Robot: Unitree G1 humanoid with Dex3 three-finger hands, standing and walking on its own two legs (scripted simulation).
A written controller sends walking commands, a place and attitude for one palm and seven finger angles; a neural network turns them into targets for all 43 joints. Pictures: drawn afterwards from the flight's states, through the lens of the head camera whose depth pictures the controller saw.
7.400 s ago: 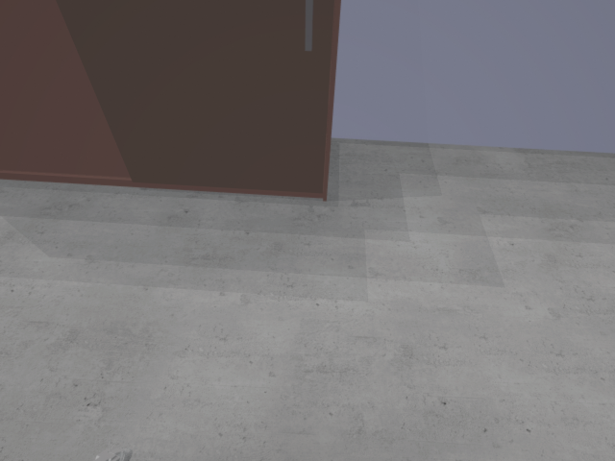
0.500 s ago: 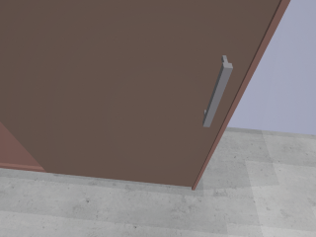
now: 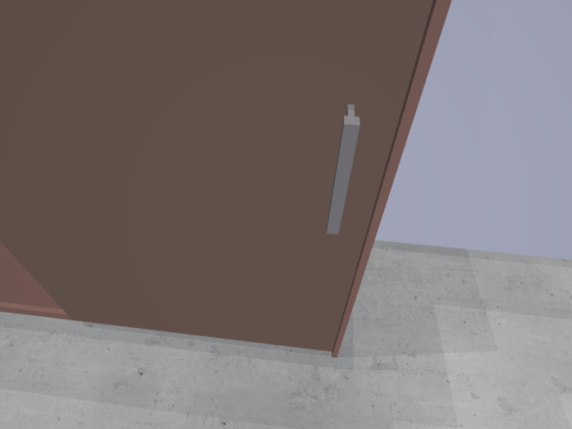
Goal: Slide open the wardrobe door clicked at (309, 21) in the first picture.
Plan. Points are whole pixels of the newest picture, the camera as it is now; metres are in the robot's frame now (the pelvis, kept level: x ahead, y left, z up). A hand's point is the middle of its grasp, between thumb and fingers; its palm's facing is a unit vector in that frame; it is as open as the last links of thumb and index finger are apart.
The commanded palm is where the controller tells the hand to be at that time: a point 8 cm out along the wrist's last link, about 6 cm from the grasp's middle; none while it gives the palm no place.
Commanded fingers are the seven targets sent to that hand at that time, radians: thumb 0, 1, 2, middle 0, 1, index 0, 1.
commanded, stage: come to a stop and stand still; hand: right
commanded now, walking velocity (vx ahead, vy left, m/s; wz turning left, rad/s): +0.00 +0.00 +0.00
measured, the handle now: (340, 174) +0.50 -0.07 +0.10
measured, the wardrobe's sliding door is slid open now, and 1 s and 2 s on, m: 0.00 0.00 0.00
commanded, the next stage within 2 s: look again from close up in 0.24 s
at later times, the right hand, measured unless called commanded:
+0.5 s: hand out of the picture -0.03 -0.14 -0.17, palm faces +0.00 +0.99 -0.17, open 7.3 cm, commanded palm none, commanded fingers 0.00 -0.90 -0.90 0.20 0.30 0.20 0.30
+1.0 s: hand out of the picture -0.02 -0.10 -0.17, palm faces +0.02 +0.99 -0.17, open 7.3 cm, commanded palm none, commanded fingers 0.00 -0.90 -0.90 0.20 0.30 0.20 0.30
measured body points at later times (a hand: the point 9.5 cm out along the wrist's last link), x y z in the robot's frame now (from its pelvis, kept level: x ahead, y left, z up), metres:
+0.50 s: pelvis -0.01 +0.02 +0.01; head +0.00 +0.02 +0.46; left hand -0.03 +0.24 -0.15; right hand -0.03 -0.19 -0.16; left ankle -0.03 +0.18 -0.73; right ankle +0.00 -0.04 -0.73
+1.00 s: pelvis -0.01 +0.06 +0.01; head +0.00 +0.06 +0.46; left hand -0.01 +0.28 -0.15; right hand -0.02 -0.15 -0.15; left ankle -0.03 +0.18 -0.73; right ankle +0.00 -0.04 -0.73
